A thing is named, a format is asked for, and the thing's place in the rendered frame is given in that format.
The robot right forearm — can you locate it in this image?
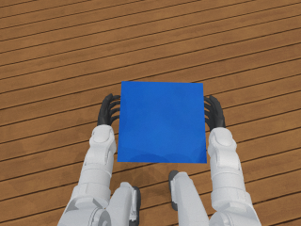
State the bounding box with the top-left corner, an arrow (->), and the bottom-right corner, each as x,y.
207,127 -> 261,224

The left robot hand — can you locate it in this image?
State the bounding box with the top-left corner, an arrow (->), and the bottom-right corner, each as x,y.
97,93 -> 121,126

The left robot upper arm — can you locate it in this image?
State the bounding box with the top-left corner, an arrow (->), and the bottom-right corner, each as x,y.
57,207 -> 112,226

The robot right thigh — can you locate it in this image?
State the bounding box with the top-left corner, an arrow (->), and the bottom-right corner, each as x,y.
170,176 -> 210,226

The robot left thigh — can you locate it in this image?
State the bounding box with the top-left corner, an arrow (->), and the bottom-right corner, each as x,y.
105,186 -> 137,226

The robot left forearm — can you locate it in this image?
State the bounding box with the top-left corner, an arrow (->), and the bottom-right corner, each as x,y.
57,124 -> 117,226

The right robot hand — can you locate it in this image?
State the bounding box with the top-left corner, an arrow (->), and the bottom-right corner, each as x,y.
203,95 -> 226,132

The robot thigh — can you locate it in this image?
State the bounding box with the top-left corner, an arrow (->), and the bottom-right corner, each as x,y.
170,176 -> 210,226
105,186 -> 137,226

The right robot upper arm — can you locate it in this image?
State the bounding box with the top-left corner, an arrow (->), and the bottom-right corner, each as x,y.
208,210 -> 261,226

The carton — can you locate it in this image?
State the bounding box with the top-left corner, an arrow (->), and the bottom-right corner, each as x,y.
117,81 -> 207,164

